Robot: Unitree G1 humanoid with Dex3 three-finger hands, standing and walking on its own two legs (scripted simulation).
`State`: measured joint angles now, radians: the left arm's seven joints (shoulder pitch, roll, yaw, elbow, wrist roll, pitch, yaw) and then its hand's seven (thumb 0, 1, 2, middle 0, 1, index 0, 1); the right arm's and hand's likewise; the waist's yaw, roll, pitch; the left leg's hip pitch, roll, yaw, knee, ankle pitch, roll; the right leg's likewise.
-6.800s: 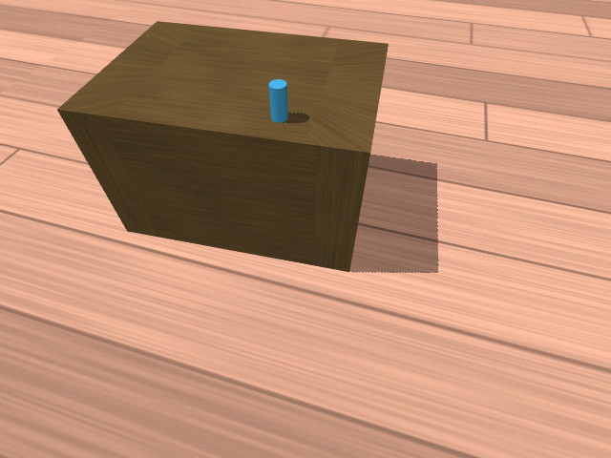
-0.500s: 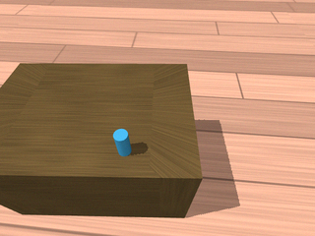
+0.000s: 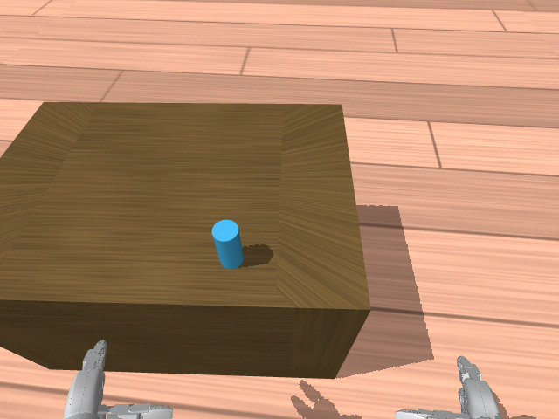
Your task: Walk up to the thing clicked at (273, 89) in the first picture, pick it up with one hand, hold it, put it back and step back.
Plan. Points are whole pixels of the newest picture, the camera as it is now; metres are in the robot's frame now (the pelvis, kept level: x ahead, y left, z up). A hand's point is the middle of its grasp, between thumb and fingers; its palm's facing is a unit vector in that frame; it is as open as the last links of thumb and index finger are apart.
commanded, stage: rise first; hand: left
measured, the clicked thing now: (228, 245) +0.45 +0.12 -0.12
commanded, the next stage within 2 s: go down in 0.74 s
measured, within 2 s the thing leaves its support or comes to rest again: neither
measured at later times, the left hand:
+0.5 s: hand (122, 377) +0.18 +0.23 -0.03, palm faces +0.18 -0.94 -0.29, open 17.5 cm
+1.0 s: hand (113, 380) +0.17 +0.24 -0.03, palm faces +0.23 -0.93 -0.28, open 17.6 cm
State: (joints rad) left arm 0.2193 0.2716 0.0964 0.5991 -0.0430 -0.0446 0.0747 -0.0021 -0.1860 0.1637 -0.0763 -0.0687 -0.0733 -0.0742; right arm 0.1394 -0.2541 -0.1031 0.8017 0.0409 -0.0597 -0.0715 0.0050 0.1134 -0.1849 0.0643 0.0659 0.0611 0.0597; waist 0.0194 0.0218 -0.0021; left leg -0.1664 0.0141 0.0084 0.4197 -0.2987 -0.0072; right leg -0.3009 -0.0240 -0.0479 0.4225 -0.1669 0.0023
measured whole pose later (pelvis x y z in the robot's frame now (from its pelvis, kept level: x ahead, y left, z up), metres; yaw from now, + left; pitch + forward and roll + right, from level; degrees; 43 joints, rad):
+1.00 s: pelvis -0.01 +0.01 +0.00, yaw +1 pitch -1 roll -1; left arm 0.36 0.24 0.15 0.23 -0.04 -0.13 0.02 -0.02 -0.57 0.05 -0.07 -0.05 -0.05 -0.07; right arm 0.22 -0.23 -0.09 0.63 0.00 -0.10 -0.04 -0.01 0.51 -0.06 0.06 0.06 0.06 0.05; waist 0.02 0.02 0.03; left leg -0.11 0.01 -0.01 0.43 -0.30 0.00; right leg -0.22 -0.03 -0.06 0.40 -0.15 0.01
